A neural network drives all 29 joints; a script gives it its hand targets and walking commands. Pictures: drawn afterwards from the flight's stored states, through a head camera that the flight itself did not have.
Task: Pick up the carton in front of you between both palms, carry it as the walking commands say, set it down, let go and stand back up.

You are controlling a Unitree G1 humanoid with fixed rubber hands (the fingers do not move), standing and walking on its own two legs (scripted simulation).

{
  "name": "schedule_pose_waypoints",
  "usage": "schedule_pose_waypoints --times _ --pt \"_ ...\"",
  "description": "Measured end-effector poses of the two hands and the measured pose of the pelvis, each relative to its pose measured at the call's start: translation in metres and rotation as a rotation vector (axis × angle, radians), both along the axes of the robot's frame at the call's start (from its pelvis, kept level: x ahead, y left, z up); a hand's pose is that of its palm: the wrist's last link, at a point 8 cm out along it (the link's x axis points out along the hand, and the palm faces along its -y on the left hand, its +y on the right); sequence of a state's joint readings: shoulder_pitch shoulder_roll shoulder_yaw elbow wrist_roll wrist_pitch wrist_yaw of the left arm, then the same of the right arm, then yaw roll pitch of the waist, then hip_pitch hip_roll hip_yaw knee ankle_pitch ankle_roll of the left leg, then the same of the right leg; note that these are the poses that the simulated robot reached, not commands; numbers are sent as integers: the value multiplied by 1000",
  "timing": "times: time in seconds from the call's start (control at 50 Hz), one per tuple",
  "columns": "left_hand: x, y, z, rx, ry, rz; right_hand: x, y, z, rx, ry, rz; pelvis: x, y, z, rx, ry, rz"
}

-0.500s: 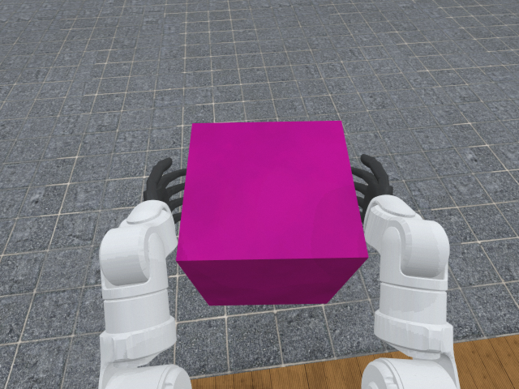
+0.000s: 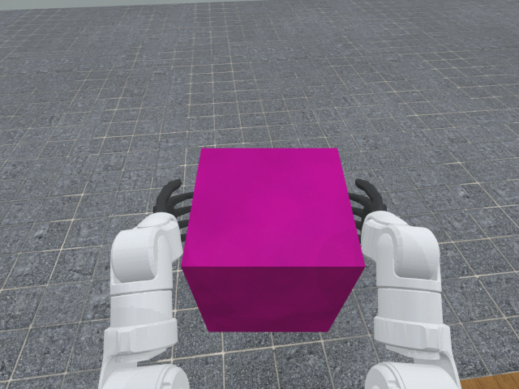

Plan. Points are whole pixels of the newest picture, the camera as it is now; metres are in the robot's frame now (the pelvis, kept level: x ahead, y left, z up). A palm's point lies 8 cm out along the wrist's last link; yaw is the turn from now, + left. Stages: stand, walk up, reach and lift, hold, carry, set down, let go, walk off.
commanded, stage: carry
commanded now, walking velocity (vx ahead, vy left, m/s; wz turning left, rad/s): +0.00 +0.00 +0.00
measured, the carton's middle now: (268, 246) +0.35 +0.00 +0.05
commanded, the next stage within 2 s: none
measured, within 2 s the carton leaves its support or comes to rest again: neither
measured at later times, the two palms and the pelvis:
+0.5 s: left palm (163, 234) +0.31 +0.15 +0.13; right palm (377, 232) +0.31 -0.15 +0.13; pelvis -0.02 +0.00 +0.00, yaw +0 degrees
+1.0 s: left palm (162, 237) +0.31 +0.15 +0.13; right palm (379, 235) +0.31 -0.15 +0.13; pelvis -0.03 +0.00 +0.00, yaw +0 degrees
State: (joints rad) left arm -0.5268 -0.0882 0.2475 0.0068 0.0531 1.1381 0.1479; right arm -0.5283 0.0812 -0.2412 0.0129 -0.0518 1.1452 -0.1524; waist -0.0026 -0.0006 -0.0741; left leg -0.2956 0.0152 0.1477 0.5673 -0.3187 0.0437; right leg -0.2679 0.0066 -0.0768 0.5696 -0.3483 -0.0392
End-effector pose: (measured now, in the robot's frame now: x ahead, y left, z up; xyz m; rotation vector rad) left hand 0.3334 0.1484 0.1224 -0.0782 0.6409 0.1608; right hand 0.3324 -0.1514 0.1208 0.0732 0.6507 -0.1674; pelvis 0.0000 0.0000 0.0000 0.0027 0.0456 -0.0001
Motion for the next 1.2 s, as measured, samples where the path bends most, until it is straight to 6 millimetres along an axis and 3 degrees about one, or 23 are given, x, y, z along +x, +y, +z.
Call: schedule_pose_waypoints --times 0.36,1.2 --pt "-16 0 8 6 17 -3 -16 0 8 -8 17 6 -16 -2 4 -1 -12 -2" --pt "-29 -1 8 4 16 -4 -28 -1 9 -8 16 2 -29 -1 3 -2 -18 -3"
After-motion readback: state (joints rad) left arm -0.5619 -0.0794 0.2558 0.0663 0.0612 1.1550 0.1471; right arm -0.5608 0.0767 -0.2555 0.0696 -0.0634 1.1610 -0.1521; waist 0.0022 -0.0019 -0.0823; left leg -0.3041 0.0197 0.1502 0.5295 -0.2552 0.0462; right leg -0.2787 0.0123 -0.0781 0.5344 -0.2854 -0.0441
